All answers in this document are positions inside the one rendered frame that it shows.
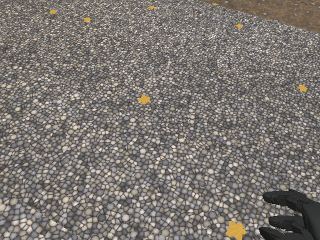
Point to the right robot hand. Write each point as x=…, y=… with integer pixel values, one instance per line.
x=305, y=227

